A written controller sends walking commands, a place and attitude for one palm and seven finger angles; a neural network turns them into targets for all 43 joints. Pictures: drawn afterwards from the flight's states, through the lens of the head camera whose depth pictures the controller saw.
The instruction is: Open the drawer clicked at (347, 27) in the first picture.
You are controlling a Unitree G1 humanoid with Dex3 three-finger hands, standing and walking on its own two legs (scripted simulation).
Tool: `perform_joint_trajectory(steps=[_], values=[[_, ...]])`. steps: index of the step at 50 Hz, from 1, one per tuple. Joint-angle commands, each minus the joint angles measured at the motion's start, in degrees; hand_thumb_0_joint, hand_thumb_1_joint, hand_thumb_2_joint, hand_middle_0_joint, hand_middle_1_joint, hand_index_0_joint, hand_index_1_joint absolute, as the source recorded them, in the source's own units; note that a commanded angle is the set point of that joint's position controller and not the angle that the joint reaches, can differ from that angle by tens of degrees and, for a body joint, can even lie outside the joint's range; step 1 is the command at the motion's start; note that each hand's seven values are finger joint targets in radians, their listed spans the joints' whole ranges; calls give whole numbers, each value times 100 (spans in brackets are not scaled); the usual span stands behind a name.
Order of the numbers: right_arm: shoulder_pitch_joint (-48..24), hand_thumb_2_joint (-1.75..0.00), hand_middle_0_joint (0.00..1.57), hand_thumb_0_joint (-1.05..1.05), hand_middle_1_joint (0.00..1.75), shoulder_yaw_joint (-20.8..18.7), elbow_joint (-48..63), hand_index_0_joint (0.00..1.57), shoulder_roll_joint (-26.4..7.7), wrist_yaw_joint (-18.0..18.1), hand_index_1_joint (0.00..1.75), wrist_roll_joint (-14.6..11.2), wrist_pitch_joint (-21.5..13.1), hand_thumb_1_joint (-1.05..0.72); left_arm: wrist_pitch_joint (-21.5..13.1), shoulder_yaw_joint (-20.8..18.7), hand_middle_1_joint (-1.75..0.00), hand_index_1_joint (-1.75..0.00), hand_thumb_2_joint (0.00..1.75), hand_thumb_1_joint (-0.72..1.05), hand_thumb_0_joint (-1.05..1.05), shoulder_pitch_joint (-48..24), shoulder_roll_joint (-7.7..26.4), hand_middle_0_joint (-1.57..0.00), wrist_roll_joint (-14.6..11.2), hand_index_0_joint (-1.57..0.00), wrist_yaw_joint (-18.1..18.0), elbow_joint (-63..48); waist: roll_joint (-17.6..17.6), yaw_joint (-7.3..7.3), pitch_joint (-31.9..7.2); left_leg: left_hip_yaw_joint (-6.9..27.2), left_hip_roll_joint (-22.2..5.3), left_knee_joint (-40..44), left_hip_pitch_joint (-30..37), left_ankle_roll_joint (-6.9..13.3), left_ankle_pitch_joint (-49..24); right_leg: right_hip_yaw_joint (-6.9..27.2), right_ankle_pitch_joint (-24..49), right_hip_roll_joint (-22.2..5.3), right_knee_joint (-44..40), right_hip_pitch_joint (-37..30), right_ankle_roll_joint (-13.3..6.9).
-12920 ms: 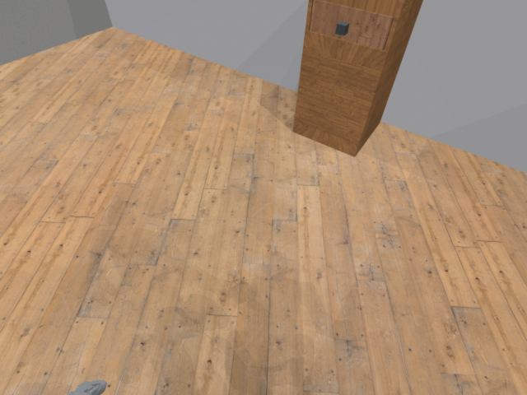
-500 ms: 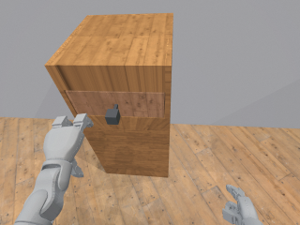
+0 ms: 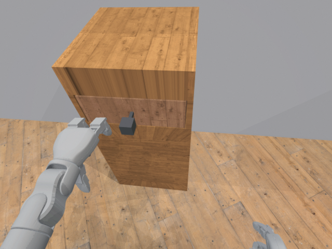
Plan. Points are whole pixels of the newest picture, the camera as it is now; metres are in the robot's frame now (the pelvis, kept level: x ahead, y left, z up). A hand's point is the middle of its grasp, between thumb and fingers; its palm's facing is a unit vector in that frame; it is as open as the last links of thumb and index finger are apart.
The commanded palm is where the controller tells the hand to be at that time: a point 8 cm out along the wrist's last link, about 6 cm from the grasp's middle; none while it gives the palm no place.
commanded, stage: raise the hand with hooked fingers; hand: left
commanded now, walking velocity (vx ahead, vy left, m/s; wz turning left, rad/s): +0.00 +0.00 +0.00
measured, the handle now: (129, 121) +0.51 +0.21 -0.06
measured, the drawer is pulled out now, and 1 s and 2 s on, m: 0.00 0.00 0.00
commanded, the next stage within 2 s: move the hooked fingers above the handle in 0.12 s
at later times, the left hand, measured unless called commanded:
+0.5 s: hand (98, 149) +0.32 +0.22 +0.06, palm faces -0.03 -0.05 -1.00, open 13.8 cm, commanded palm +0.31 +0.23 +0.11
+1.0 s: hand (111, 132) +0.39 +0.22 +0.03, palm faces +0.00 -0.04 -1.00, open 13.8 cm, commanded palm +0.37 +0.23 +0.09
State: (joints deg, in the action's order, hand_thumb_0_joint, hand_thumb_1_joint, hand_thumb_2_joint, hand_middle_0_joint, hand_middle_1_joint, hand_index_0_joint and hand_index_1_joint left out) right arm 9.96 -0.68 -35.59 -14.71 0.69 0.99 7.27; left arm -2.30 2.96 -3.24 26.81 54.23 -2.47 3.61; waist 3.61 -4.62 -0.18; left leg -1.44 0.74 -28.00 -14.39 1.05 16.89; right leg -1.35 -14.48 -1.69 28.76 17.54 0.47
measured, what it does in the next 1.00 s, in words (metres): stands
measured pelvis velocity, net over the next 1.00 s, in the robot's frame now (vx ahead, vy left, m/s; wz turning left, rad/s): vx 0.00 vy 0.00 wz -0.01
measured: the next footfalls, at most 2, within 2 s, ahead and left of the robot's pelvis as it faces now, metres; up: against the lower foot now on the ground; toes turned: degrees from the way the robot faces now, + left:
none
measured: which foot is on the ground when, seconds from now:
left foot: down 0.00-1.00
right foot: down 0.00-1.00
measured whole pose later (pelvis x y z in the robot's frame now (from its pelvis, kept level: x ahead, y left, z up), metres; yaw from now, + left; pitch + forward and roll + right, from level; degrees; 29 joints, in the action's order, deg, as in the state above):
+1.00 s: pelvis +0.00 +0.00 -0.01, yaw -1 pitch +10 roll +0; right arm 15.0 -3.7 -38.8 -14.7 1.6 0.0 6.8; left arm -6.4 3.6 -24.9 24.9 59.9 -13.0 32.9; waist 2.4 -0.5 -3.9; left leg -2.0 0.4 -35.3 -25.7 0.9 19.6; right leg -0.7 -16.9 -1.4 36.0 29.1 0.1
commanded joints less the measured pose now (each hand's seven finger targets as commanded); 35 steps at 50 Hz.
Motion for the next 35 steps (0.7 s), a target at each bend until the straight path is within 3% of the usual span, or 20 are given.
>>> perform_joint_trajectory(steps=[1, 4, 7, 10, 14, 17, 22, 24, 28, 29, 32, 35], values=[[-611, -90, 20, 0, 30, -261, 823, 20, -532, 37, 30, -20, -353, -90, -271, -1004, -120, -120, 30, -50, 0, -1591, 1250, -30, 34, -30, -699, -1364, 33, -60, -1690, 125, 63, 192, 340, -40, -2371, -31, 1537, 234, -58, -828, -322], [-589, -90, 20, 0, 30, -302, 765, 20, -556, 23, 30, -47, -367, -90, -173, -1082, -120, -120, 30, -50, 0, -1572, 1283, -30, 86, -30, -922, -1201, -16, -61, -1781, 88, 82, 175, 290, -48, -2346, -16, 1599, 241, -32, -862, -326], [-639, -90, 20, 0, 30, -315, 732, 20, -562, 20, 30, -90, -344, -90, 66, -840, -120, -120, 30, -50, 0, -1532, 1078, -30, 89, -30, -956, -974, -163, -13, -1694, 0, 98, 191, 187, -15, -2149, -3, 1597, 218, -54, -838, -303], [-694, -90, 20, 0, 30, -290, 764, 20, -574, 29, 30, -125, -332, -90, 298, -597, -120, -120, 30, -50, 0, -1424, 919, -30, 33, -30, -802, -807, -401, 18, -1610, -42, 106, 243, 132, 23, -1934, 6, 1524, 197, -114, -920, -267], [-758, -90, 20, 0, 30, -230, 769, 20, -620, 127, 30, -146, -287, -90, 411, -614, -120, -120, 30, -50, 0, -1705, 1113, -30, 30, -30, -524, -356, -715, 91, -1267, -110, 155, 280, -99, 82, -1464, 74, 1247, 190, -249, -870, -215], [-691, -90, 20, 0, 30, -200, 730, 20, -582, 201, 30, -120, -315, -90, 210, -548, -120, -120, 30, -50, 0, -2284, 1180, -30, 114, -30, -441, -147, -634, 124, -1207, -113, 188, 252, -123, 104, -1237, 80, 1024, 175, -265, -734, -212], [-524, -90, 20, 0, 30, -244, 667, 20, -515, 266, 30, -87, -400, -90, -291, -614, -120, -120, 30, -50, 0, -2984, 1264, -30, 184, -30, -611, -49, -104, 147, -1668, -90, 235, 74, 5, 106, -1330, 128, 1106, 169, -137, -658, -242], [-372, -90, 20, 0, 30, -277, 580, 20, -540, 280, 30, -88, -418, -90, -363, -819, -120, -120, 30, -50, 0, -3094, 1436, -30, 206, -30, -723, 352, -253, 180, -1675, -72, 233, 22, -151, 94, -1286, 124, 1074, 188, -107, -616, -226], [-260, -90, 20, 0, 30, -314, 514, 20, -548, 280, 30, -129, -418, -90, -322, -683, -120, -120, 30, -50, 0, -3333, 1283, -30, 240, -30, -845, 971, -318, 209, -1679, -120, 233, -63, -371, 97, -1333, 120, 1226, 174, -11, -525, -226], [-189, -90, 20, 0, 30, -335, 491, 20, -586, 266, 30, -138, -406, -90, -291, -820, -120, -120, 30, -50, 0, -3398, 1431, -30, 263, -30, -863, 1146, -402, 220, -1723, -106, 239, -65, -467, 86, -1333, 108, 1194, 191, 11, -573, -230], [-115, -90, 20, 0, 30, -373, 500, 20, -612, 261, 30, -141, -387, -90, -228, -596, -120, -120, 30, -50, 0, -3580, 1273, -30, 292, -30, -840, 1373, -399, 255, -1883, -132, 225, -142, -478, 105, -1410, 92, 1345, 187, 101, -516, -229], [33, -90, 20, 0, 30, -417, 509, 20, -666, 246, 30, -133, -360, -90, -282, -607, -120, -120, 30, -50, 0, -3706, 1329, -30, 284, -30, -782, 1459, -437, 275, -2103, -107, 212, -210, -502, 121, -1574, 93, 1548, 198, 198, -577, -236]])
